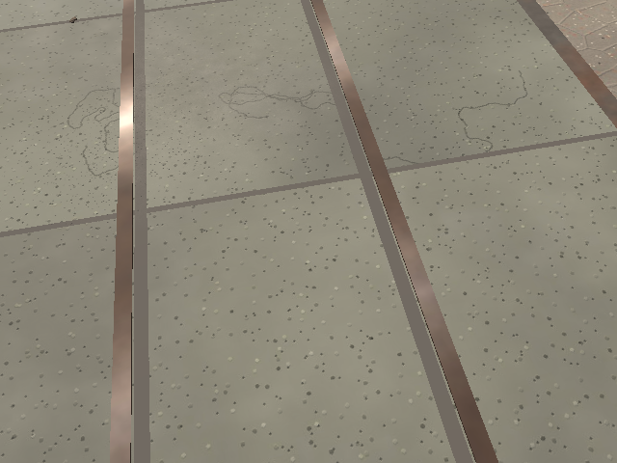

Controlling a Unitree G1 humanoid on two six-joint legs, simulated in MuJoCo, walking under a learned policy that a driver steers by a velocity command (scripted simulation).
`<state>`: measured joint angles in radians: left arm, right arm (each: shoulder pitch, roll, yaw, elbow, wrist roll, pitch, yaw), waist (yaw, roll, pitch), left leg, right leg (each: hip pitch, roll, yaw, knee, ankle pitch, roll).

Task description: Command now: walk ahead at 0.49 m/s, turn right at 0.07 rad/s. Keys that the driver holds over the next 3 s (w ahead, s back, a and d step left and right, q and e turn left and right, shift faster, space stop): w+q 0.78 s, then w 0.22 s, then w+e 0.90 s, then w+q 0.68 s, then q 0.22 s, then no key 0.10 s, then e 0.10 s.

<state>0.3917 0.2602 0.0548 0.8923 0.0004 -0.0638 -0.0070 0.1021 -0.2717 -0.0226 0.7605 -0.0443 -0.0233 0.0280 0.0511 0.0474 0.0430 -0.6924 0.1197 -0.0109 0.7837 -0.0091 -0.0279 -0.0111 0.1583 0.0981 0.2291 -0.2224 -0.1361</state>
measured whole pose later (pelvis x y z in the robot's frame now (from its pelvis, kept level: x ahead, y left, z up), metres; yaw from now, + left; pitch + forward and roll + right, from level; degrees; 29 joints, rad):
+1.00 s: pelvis +0.56 +0.09 +0.00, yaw +28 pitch +1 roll -1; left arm 0.38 0.26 0.03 0.86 0.02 -0.10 -0.01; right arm 0.19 -0.30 -0.06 0.77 -0.04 -0.01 0.05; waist 0.04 0.05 0.01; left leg -0.60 0.01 -0.08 0.97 -0.21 0.03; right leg -0.11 0.03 -0.09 0.29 -0.20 -0.05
